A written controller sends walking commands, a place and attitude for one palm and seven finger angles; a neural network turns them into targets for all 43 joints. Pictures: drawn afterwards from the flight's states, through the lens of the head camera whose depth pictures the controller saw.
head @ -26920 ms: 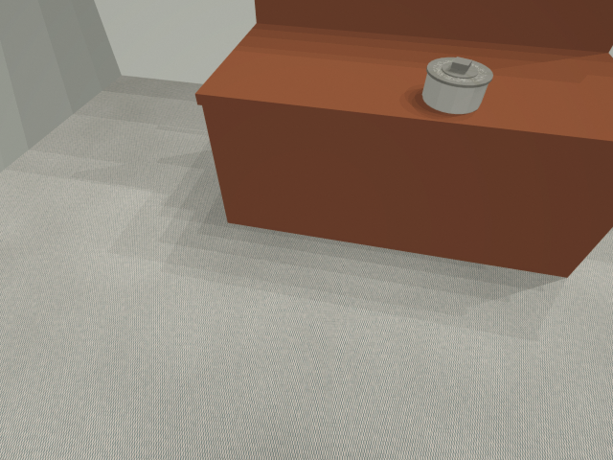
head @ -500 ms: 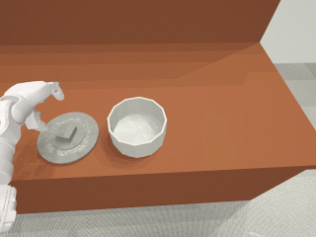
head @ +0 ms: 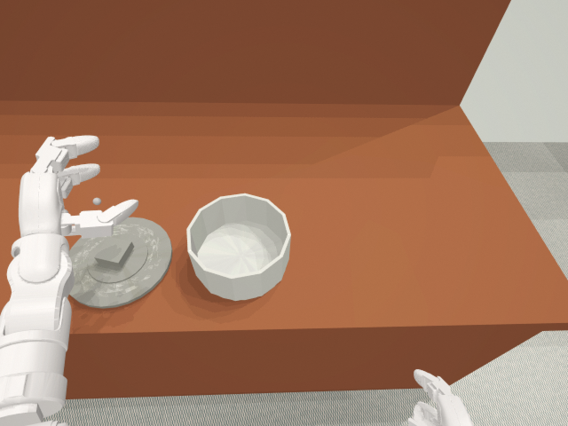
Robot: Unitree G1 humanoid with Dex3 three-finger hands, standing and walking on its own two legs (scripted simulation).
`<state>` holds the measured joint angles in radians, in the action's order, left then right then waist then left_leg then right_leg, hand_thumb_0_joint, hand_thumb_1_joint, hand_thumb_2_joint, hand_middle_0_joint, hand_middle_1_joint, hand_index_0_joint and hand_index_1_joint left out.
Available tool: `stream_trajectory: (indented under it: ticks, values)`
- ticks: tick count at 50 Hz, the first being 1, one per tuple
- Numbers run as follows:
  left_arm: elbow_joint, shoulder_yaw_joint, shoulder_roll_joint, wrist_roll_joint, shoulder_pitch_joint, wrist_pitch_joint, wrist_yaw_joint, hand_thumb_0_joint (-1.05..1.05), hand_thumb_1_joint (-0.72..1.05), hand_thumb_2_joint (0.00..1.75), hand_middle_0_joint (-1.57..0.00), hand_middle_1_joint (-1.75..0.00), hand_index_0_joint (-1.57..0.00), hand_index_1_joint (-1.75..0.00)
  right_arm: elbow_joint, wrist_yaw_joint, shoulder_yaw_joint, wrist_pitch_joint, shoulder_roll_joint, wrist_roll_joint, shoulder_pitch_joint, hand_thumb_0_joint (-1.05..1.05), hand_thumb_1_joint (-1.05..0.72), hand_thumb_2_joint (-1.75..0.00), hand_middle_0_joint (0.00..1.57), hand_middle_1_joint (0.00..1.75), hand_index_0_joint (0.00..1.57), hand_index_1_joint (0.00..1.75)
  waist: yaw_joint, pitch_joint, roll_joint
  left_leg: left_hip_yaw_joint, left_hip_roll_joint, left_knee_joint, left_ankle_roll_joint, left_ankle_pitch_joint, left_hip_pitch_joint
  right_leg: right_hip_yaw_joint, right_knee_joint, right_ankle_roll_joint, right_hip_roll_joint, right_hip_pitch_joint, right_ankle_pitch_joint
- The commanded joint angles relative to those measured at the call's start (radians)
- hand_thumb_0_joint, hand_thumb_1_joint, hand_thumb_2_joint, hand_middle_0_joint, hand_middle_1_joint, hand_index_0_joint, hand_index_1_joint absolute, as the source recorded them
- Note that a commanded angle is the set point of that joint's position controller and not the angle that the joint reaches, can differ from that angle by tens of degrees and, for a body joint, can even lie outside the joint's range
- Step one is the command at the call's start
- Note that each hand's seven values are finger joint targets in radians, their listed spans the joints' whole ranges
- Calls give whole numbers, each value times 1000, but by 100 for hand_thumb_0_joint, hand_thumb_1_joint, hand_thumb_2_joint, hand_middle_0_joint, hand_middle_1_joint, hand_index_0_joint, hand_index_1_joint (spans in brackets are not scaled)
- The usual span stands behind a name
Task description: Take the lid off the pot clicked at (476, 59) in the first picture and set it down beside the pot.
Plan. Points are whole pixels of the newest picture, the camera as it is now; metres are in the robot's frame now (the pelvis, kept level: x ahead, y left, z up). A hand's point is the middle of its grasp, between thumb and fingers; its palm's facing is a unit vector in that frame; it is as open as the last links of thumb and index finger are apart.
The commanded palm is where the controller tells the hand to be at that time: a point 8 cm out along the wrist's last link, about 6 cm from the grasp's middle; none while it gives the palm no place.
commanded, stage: draw the hand back to the body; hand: left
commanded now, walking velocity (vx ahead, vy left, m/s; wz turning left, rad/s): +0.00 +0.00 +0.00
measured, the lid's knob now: (114, 251) +0.41 +0.35 -0.09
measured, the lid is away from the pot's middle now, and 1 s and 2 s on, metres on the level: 0.24 0.24 0.24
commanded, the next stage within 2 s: step back with the hand held close in 1.48 s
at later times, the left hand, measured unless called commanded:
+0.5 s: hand (95, 238) +0.29 +0.25 +0.14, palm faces +0.45 -0.83 -0.34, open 8.6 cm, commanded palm +0.24 +0.28 +0.15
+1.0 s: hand (87, 291) +0.22 +0.22 +0.15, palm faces +0.41 -0.83 -0.37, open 7.4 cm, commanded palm +0.17 +0.26 +0.16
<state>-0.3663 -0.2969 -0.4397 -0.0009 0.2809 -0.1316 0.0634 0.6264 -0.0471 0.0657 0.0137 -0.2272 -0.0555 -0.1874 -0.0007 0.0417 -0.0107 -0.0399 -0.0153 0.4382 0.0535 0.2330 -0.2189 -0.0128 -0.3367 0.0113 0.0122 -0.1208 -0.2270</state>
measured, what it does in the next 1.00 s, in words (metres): stands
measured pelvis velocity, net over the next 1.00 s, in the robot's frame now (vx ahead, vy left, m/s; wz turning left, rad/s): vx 0.00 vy -0.04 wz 0.01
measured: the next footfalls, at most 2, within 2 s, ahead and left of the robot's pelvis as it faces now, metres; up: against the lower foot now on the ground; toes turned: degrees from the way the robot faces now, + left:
none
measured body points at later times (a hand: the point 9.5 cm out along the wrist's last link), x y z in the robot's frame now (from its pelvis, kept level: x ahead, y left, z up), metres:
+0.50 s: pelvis +0.01 -0.04 +0.00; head +0.02 -0.05 +0.45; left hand +0.26 +0.29 +0.16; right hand +0.20 -0.27 -0.10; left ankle +0.00 +0.08 -0.74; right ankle -0.03 -0.14 -0.74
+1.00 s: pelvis +0.00 -0.04 +0.00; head +0.00 -0.05 +0.45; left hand +0.19 +0.26 +0.17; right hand +0.20 -0.26 -0.09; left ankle +0.00 +0.08 -0.74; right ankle -0.03 -0.14 -0.74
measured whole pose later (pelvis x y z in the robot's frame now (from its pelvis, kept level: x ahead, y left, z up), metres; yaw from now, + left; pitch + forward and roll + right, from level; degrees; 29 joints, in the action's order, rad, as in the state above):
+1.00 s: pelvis +0.00 -0.04 +0.00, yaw +1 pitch -2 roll -1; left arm 0.29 -0.31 -0.35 -0.08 -0.35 -0.11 0.10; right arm 0.65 -0.06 0.03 -0.05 -0.24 -0.03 -0.16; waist -0.05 0.01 -0.07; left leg -0.01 0.03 0.49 0.01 0.27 -0.19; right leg 0.01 -0.39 -0.03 0.06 -0.09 -0.27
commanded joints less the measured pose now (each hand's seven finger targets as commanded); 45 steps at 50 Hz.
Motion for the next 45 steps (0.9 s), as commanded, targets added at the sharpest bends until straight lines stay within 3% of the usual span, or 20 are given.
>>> stream_trajectory:
  ticks: [1,3,5,7,8,9,10,14,16,19,21,24,27,28,31,33,41,42,45]
  values:
    - [321,-124,-267,-34,195,-46,38,0,22,71,-31,-72,-31,-72,-117,-13,-78,-48,-171,11,54,0,-90,-90,20,30,20,30,-20,-288,-92,63,72,-20,-18,-347,227,54,0,-55,0,-15,291]
    - [402,-147,-283,-35,173,-45,45,0,26,72,-30,-69,-30,-69,-118,-12,-82,-60,-169,12,60,0,-90,-90,20,30,20,30,-24,-323,-108,58,72,-3,-13,-401,254,48,-7,-53,-2,-2,333]
    - [367,-125,-239,-36,102,-29,45,0,31,73,-30,-67,-30,-67,-107,-12,-85,-59,-169,14,63,0,-90,-90,20,30,20,30,-17,-275,-74,47,70,3,-8,-406,228,45,-5,-48,1,-16,356]
    - [384,-131,-229,-45,42,-21,44,0,35,75,-29,-64,-29,-64,-106,-12,-91,-58,-172,11,69,0,-90,-90,20,30,20,30,-21,-282,-23,35,66,14,1,-392,224,41,-9,-44,-2,-2,391]
    - [406,-122,-221,-48,35,-19,42,0,38,75,-28,-62,-28,-62,-109,-12,-90,-58,-173,9,76,0,-90,-90,20,30,20,30,-21,-284,-29,33,64,15,3,-388,222,39,-12,-44,-4,5,402]
    - [481,-117,-231,-45,83,-29,43,0,40,76,-28,-61,-28,-61,-111,-12,-89,-63,-169,6,86,0,-90,-90,20,30,20,30,-19,-295,-91,33,60,16,1,-402,240,35,-10,-46,-6,7,405]
    - [487,-124,-236,-44,70,-27,47,0,42,77,-28,-60,-28,-60,-107,-14,-89,-68,-167,9,85,0,-90,-90,20,30,20,30,-19,-299,-92,30,58,19,3,-409,246,35,-9,-43,-3,3,413]
    - [472,-139,-229,-51,-6,-14,52,0,51,79,-26,-54,-26,-54,-102,-17,-90,-70,-168,8,103,0,-90,-90,20,30,20,30,-23,-241,-41,21,52,17,7,-360,216,35,-8,-39,-4,1,424]
    - [498,-159,-237,-58,-61,-14,53,0,56,80,-26,-51,-26,-51,-110,-18,-90,-73,-164,9,111,0,-90,-90,20,30,20,30,-32,-259,-15,16,49,20,11,-343,213,32,-13,-34,-8,18,437]
    - [592,-152,-223,-58,-82,-24,51,0,63,82,-24,-47,-24,-47,-116,-16,-86,-81,-154,10,126,0,-90,-90,20,30,20,30,-34,-260,-80,9,45,26,10,-347,225,25,-12,-36,-10,19,452]
    - [546,-166,-216,-66,-139,-13,53,0,67,84,-24,-44,-24,-44,-114,-17,-86,-81,-154,11,126,0,-90,-90,20,30,20,30,-36,-228,-30,9,48,27,10,-319,202,25,-13,-31,-11,7,445]
    - [595,-171,-210,-69,-170,-16,52,0,74,86,-23,-40,-23,-40,-121,-20,-86,-82,-149,11,142,0,-90,-90,20,30,20,30,-38,-214,-27,7,47,25,13,-296,203,24,-7,-29,-12,-3,422]
    - [647,-144,-177,-73,-193,-19,52,0,81,87,-21,-36,-21,-36,-131,-21,-80,-89,-140,12,152,0,-90,-90,20,30,20,30,-38,-211,-68,8,48,23,10,-262,212,24,0,-29,-12,-21,369]
    - [636,-166,-190,-75,-230,-18,55,0,83,88,-21,-34,-21,-34,-128,-21,-80,-91,-141,14,148,0,-90,-90,20,30,20,30,-43,-207,-33,12,48,22,11,-255,199,25,-2,-29,-11,-19,364]
    - [668,-157,-172,-77,-259,-21,52,0,90,90,-20,-30,-20,-30,-132,-23,-78,-93,-139,14,157,0,-90,-90,20,30,20,30,-41,-194,-25,12,49,23,12,-242,195,24,2,-27,-11,-29,350]
    - [723,-149,-164,-75,-276,-27,53,0,90,90,-20,-30,-20,-30,-137,-22,-76,-101,-133,16,160,0,-90,-90,20,30,20,30,-45,-207,-64,13,49,23,10,-244,205,24,1,-30,-13,-27,343]
    - [765,-137,-131,-82,-409,-30,50,0,90,90,-20,-30,-20,-30,-141,-25,-75,-104,-130,19,168,0,-90,-90,20,30,20,30,-45,-153,-7,22,54,22,11,-196,177,26,14,-27,-14,-61,281]
    - [822,-134,-133,-78,-405,-38,51,0,90,90,-20,-30,-20,-30,-147,-26,-77,-108,-126,18,173,0,-90,-90,20,30,20,30,-47,-172,-51,20,53,25,11,-196,193,23,13,-29,-14,-57,273]
    - [876,-134,-130,-73,-458,-49,55,0,90,90,-20,-30,-20,-30,-149,-26,-74,-117,-122,24,171,0,-90,-90,20,30,20,30,-51,-178,-80,26,52,24,8,-192,192,26,12,-34,-14,-54,258]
